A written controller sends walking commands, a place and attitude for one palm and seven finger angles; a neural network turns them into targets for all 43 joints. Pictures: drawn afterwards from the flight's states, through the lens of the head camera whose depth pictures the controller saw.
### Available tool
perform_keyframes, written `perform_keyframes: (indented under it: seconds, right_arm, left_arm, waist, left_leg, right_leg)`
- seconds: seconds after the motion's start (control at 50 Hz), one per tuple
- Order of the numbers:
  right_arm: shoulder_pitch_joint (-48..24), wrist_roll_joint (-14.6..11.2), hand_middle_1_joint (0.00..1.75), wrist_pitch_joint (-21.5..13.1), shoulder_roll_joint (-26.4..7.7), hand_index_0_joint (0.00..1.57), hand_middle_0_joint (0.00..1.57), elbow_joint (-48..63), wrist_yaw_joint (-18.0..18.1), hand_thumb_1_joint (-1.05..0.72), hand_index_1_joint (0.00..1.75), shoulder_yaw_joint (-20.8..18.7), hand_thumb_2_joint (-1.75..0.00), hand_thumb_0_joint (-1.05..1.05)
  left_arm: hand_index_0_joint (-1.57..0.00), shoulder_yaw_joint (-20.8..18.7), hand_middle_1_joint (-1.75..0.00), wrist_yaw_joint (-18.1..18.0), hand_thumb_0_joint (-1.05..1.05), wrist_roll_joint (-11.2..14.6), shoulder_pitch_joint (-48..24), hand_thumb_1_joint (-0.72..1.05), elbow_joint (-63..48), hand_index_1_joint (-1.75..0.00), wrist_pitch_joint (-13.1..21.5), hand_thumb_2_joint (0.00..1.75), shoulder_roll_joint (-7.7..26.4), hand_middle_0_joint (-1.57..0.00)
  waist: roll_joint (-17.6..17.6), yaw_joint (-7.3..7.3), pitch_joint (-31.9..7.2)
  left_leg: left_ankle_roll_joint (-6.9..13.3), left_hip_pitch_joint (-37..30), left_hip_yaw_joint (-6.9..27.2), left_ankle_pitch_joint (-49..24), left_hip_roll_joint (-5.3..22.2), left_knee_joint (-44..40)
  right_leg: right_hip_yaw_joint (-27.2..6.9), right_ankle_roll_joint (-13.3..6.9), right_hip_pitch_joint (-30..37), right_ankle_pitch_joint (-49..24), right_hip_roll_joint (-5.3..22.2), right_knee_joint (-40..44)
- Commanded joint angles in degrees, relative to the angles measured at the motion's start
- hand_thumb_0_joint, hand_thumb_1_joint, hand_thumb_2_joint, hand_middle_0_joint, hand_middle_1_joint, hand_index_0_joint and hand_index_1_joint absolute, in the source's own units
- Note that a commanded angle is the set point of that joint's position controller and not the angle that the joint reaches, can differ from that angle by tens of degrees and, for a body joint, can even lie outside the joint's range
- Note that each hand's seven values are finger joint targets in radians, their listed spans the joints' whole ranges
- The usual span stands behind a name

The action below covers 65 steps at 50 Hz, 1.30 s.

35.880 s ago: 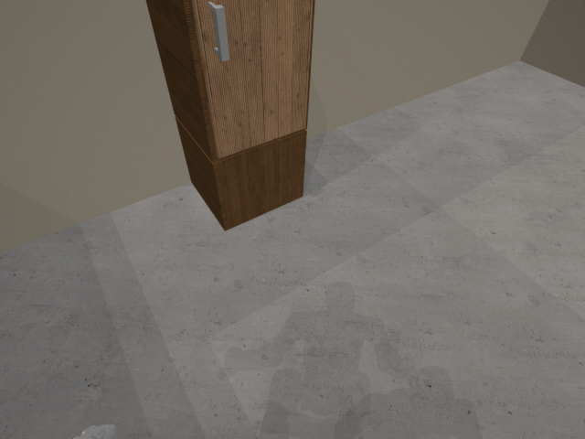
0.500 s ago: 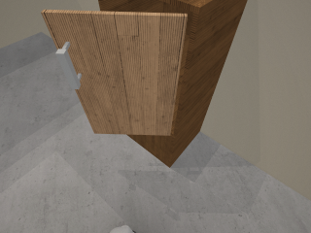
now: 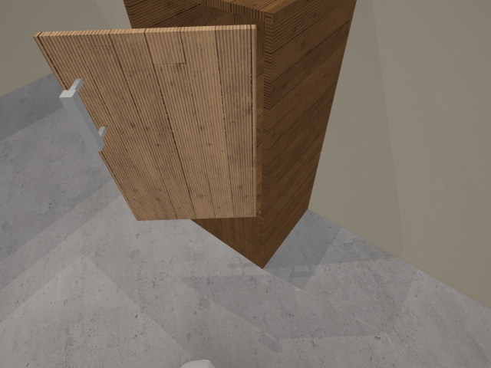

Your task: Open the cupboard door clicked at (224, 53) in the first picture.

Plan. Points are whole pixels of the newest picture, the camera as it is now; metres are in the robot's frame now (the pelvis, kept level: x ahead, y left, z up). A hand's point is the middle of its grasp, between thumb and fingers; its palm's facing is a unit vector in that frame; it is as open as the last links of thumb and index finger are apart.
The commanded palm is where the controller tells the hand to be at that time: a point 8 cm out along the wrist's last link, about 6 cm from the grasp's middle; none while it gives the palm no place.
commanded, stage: come to a stop and stand still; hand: left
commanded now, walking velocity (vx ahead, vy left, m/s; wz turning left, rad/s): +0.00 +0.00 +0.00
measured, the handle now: (87, 116) +0.55 +0.36 +0.10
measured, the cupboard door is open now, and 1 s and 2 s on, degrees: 38 38 38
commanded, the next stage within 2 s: look again from close up in 0.26 s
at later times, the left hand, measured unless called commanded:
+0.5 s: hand out of the picture +0.01 +0.18 -0.17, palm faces -0.01 -0.98 -0.21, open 7.3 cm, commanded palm none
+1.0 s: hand out of the picture -0.02 +0.17 -0.17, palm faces -0.01 -0.98 -0.18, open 7.4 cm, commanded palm none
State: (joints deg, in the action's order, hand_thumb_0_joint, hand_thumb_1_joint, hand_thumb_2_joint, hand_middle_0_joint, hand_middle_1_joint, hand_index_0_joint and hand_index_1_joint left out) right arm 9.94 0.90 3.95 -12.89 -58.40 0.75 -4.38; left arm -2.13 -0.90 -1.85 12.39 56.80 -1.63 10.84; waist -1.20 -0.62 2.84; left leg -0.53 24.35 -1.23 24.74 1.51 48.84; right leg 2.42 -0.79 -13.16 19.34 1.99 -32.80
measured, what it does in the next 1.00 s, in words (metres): steps on the spot: left foot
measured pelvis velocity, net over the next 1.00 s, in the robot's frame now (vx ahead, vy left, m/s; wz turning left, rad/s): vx -0.01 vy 0.00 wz -0.02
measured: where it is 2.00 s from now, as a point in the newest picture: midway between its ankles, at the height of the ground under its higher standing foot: outside the picture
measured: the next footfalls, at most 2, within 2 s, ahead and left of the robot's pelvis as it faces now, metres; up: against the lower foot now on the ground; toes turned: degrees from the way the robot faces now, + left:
left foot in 0.12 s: +0.02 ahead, +0.12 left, +0.00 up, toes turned +2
right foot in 1.56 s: +0.05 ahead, -0.06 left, +0.00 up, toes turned -5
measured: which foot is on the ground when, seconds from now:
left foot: up 0.00-0.10, down 0.12-1.00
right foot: down 0.00-1.00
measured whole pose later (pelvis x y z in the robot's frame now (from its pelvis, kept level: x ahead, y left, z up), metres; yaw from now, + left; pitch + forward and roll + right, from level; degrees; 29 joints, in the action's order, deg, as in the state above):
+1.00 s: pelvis -0.01 +0.00 +0.01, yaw -1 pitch -2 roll +1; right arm 17.3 0.8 -1.2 -8.4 -64.5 1.5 1.1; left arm 1.0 -1.4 -0.6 17.7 63.8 0.9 7.8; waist -0.2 -0.2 1.9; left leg 0.6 10.1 -3.9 14.9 0.3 26.5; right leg 1.4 -0.3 -11.5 15.6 1.0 -28.6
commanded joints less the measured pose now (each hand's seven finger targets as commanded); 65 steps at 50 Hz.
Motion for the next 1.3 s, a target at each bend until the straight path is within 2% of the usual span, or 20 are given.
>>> perform_keyframes:
  seconds: [0.0, 0.04, 0.08, 0.1, 0.12, 0.16, 0.3, 0.32, 0.34, 0.36, 0.42, 0.58, 0.94, 1.02, 1.12, 1.18, 1.2, 1.24, 1.26, 1.28]
  right_arm:
    - [1.95, -0.41, 0.3, -2.12, -0.27, 0.2, 0.2, 1.78, 0.03, -0.9, 0.3, 0.79, -0.9, 0.0]
    - [4.34, -0.28, 0.3, -3.01, 0.09, 0.2, 0.2, -0.18, 0.5, -0.9, 0.3, 1.54, -0.9, 0.0]
    - [4.42, 0.13, 0.3, -4.54, -3.52, 0.2, 0.2, -1.34, 1.17, -0.9, 0.3, 1.81, -0.9, 0.0]
    - [4.36, 0.06, 0.3, -4.42, -4.05, 0.2, 0.2, -1.54, 1.26, -0.9, 0.3, 1.71, -0.9, 0.0]
    - [3.84, 0.23, 0.3, -4.54, -4.4, 0.2, 0.2, -2.0, 1.7, -0.9, 0.3, 2.01, -0.9, 0.0]
    - [4.42, 0.09, 0.3, -4.45, -3.03, 0.2, 0.2, -3.75, 1.91, -0.9, 0.3, 2.53, -0.9, 0.0]
    - [6.41, -0.03, 0.3, -4.05, -1.33, 0.2, 0.2, -5.1, 1.69, -0.9, 0.3, 2.81, -0.9, 0.0]
    - [2.36, -0.56, 0.3, -5.48, -3.22, 0.2, 0.2, -1.64, 0.89, -0.9, 0.3, 2.7, -0.9, 0.0]
    - [6.59, -0.39, 0.3, -5.26, 0.34, 0.2, 0.2, -0.32, 0.51, -0.9, 0.3, 3.21, -0.9, 0.0]
    - [8.45, -0.46, 0.3, -5.23, 0.27, 0.2, 0.2, -0.49, 0.41, -0.9, 0.3, 3.28, -0.9, 0.0]
    - [9.61, -0.03, 0.3, -5.86, -0.99, 0.2, 0.2, 0.11, 0.5, -0.9, 0.3, 3.79, -0.9, 0.0]
    - [8.83, -0.04, 0.3, -5.36, -1.99, 0.2, 0.2, -0.04, 0.55, -0.9, 0.3, 4.31, -0.9, 0.0]
    - [10.07, -0.2, 0.3, -5.92, -0.48, 0.2, 0.2, -4.39, 0.92, -0.9, 0.3, 4.55, -0.9, 0.0]
    - [9.17, -0.09, 0.3, -4.82, -0.87, 0.2, 0.2, -3.19, 0.56, -0.9, 0.3, 4.08, -0.9, 0.0]
    - [7.84, 0.12, 0.3, -3.36, -0.05, 0.2, 0.2, 0.02, 0.14, -0.9, 0.3, 2.84, -0.9, 0.0]
    - [9.81, 0.01, 0.3, -3.83, 0.65, 0.2, 0.2, 0.35, -0.13, -0.9, 0.3, 2.64, -0.9, 0.0]
    - [11.54, 0.04, 0.3, -4.07, -0.02, 0.2, 0.2, -0.22, -0.13, -0.9, 0.3, 2.44, -0.9, 0.0]
    - [14.42, 0.84, 0.3, -4.06, -5.54, 0.2, 0.2, -0.23, 0.02, -0.9, 0.3, 1.36, -0.9, 0.0]
    - [15.41, 0.65, 0.3, -3.99, -5.58, 0.2, 0.2, -0.13, 0.45, -0.9, 0.3, 1.29, -0.9, 0.0]
    - [13.65, 0.7, 0.3, -4.12, -5.17, 0.2, 0.2, 0.78, 0.69, -0.9, 0.3, 1.57, -0.9, 0.0]
  left_arm:
    - [-0.2, -1.49, -0.3, -0.9, 0.0, 0.41, -0.87, 0.9, -1.72, -0.3, 1.94, 0.9, 8.06, -0.2]
    - [-0.2, -1.14, -0.3, -0.96, 0.0, 1.19, 0.71, 0.9, 0.32, -0.3, 2.28, 0.9, 7.92, -0.2]
    - [-0.2, -0.31, -0.3, -0.63, 0.0, 2.09, 3.31, 0.9, 1.32, -0.3, 2.34, 0.9, 5.07, -0.2]
    - [-0.2, -0.17, -0.3, -0.87, 0.0, 1.7, 3.25, 0.9, 1.63, -0.3, 2.1, 0.9, 4.13, -0.2]
    - [-0.2, -0.11, -0.3, -0.74, 0.0, 1.77, 2.49, 0.9, 1.98, -0.3, 2.06, 0.9, 4.07, -0.2]
    - [-0.2, -0.19, -0.3, -0.72, 0.0, 1.93, 1.73, 0.9, 3.28, -0.3, 1.73, 0.9, 4.92, -0.2]
    - [-0.2, 0.18, -0.3, -0.57, 0.0, 1.71, 1.94, 0.9, 5.54, -0.3, 1.88, 0.9, 4.01, -0.2]
    - [-0.2, 1.04, -0.3, -3.38, 0.0, 0.53, 8.64, 0.9, 6.63, -0.3, 3.79, 0.9, 4.37, -0.2]
    - [-0.2, 0.69, -0.3, -3.09, 0.0, 1.06, 5.88, 0.9, 4.08, -0.3, 4.52, 0.9, 7.28, -0.2]
    - [-0.2, 0.9, -0.3, -2.71, 0.0, 1.19, 4.2, 0.9, 3.22, -0.3, 4.56, 0.9, 6.82, -0.2]
    - [-0.2, 1.27, -0.3, -2.01, 0.0, 1.22, 5.24, 0.9, 2.89, -0.3, 4.16, 0.9, 4.71, -0.2]
    - [-0.2, 1.93, -0.3, -1.29, 0.0, 1.32, 6.38, 0.9, 3.23, -0.3, 2.95, 0.9, 3.84, -0.2]
    - [-0.2, 1.75, -0.3, -1.13, 0.0, 1.3, 8.18, 0.9, 5.24, -0.3, 3.25, 0.9, 2.97, -0.2]
    - [-0.2, 0.25, -0.3, -1.31, 0.0, 1.04, 8.36, 0.9, 4.37, -0.3, 2.85, 0.9, 5.2, -0.2]
    - [-0.2, -2.51, -0.3, -1.86, 0.0, 0.53, 8.8, 0.9, 2.15, -0.3, 2.31, 0.9, 9.16, -0.2]
    - [-0.2, -3.28, -0.3, -1.83, 0.0, 0.33, 6.56, 0.9, 0.44, -0.3, 2.03, 0.9, 9.03, -0.2]
    - [-0.2, -3.12, -0.3, -1.73, 0.0, 0.45, 5.54, 0.9, -0.26, -0.3, 1.66, 0.9, 7.74, -0.2]
    - [-0.2, -2.35, -0.3, -1.39, 0.0, 0.43, 2.62, 0.9, -2.11, -0.3, 0.65, 0.9, 3.53, -0.2]
    - [-0.2, -1.87, -0.3, -1.37, 0.0, 0.23, 0.25, 0.9, -2.89, -0.3, 0.52, 0.9, 3.23, -0.2]
    - [-0.2, -1.85, -0.3, -0.99, 0.0, 0.37, -0.2, 0.9, -3.03, -0.3, 0.81, 0.9, 2.63, -0.2]
  waist:
    - [10.05, -0.08, -1.34]
    - [7.45, -0.44, -3.68]
    - [-1.7, 1.57, -6.89]
    - [-0.89, 1.68, -6.34]
    - [-0.62, 1.7, -4.72]
    - [-6.59, 1.41, -4.49]
    - [1.75, 0.95, 0.7]
    - [-1.07, 2.76, -0.05]
    - [-1.22, -0.69, -5.62]
    - [0.31, -1.08, -5.57]
    - [-1.01, -0.22, -4.48]
    - [1.38, 0.33, 4.78]
    - [1.23, 0.75, 1.22]
    - [2.25, 1.59, 2.3]
    - [11.47, 2.08, 3.27]
    - [9.2, 0.65, 0.66]
    - [4.28, -0.09, -0.17]
    - [-17.19, -1.45, 0.73]
    - [-13.8, -2.46, 1.29]
    - [-8.44, -1.47, 1.08]
  left_leg:
    - [-0.97, -4.81, -1.27, -0.34, -0.62, -8.26]
    - [-0.96, -11.32, -0.92, -10.26, -0.44, -23.9]
    - [2.13, -17.66, 6.34, -31.73, 7.21, -25.82]
    - [2.98, -15.21, 7.09, -29.1, 8.91, -25.89]
    - [2.7, -14.14, 6.22, -29.66, 7.97, -24.85]
    - [1.91, -14.38, 4.88, -29.48, 6.6, -26.26]
    - [1.2, -12.45, 3.73, -14.83, 4.7, -29.8]
    - [0.03, -12.13, 0.57, -22.19, 4.59, -17.34]
    - [0.32, -11.79, 1.27, -11.6, 2.75, -19.05]
    - [0.54, -11.97, 1.74, -10.98, 2.84, -21.27]
    - [2.35, -12.73, 2.98, -24.0, 4.77, -22.48]
    - [2.82, -8.87, 3.69, -10.58, 3.94, -28.27]
    - [2.6, -11.69, 2.42, -14.81, 4.12, -28.16]
    - [2.2, -7.39, 0.93, -10.36, 2.0, -23.7]
    - [0.89, -2.17, -2.0, -2.57, -0.34, -11.12]
    - [0.95, -9.03, -2.42, -6.45, -0.13, -19.68]
    - [1.6, -13.66, -1.41, -11.61, 0.86, -23.08]
    - [8.97, -17.0, 16.33, -18.21, 13.29, -32.56]
    - [13.12, -15.99, 20.01, -17.29, 15.77, -34.95]
    - [14.7, -16.05, 18.94, -17.58, 15.6, -33.82]
  right_leg:
    - [-7.7, -7.76, 2.06, -26.3, 10.87, 12.74]
    - [-7.53, -5.49, 5.21, -30.31, 9.76, 7.86]
    - [-5.18, -0.87, 3.07, -21.98, 4.92, 6.71]
    - [-4.46, -0.55, 4.67, -14.4, 3.59, 8.98]
    - [-4.67, -0.65, 4.73, -17.17, 3.73, 9.86]
    - [-4.15, -0.91, 6.36, -17.9, 3.99, 9.27]
    - [-4.97, -1.14, 4.46, -9.1, 3.81, 14.78]
    - [-8.36, -0.2, 2.68, -36.18, 7.34, 10.96]
    - [-9.71, -2.45, 6.12, -33.85, 9.55, 9.45]
    - [-8.2, -3.28, 4.08, -23.5, 7.87, 8.92]
    - [-4.17, -2.27, 3.44, -18.14, 3.85, 6.28]
    - [-5.34, -1.71, -1.47, -4.27, 2.84, 9.59]
    - [-5.86, -1.49, 0.39, -9.6, 3.47, 9.77]
    - [-8.18, -2.78, 0.78, -4.34, 6.66, 9.52]
    - [-16.79, -8.0, -0.91, -4.11, 17.94, 14.75]
    - [-10.97, -6.61, -2.91, -12.23, 16.17, 7.9]
    - [-6.33, -4.65, -5.44, -9.41, 12.27, 3.52]
    - [5.42, 0.19, -16.03, 12.6, 0.3, -15.69]
    - [1.74, -0.53, -19.4, 16.16, 0.83, -25.18]
    - [0.53, -1.26, -20.71, 14.43, 2.16, -29.25]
